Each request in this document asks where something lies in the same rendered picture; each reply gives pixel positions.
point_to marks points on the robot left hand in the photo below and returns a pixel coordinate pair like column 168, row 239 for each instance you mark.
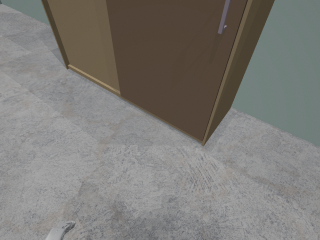
column 57, row 233

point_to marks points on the wardrobe door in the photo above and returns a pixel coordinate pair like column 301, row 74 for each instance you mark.
column 170, row 58
column 84, row 29

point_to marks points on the handle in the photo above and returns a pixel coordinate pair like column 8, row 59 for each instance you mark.
column 222, row 25

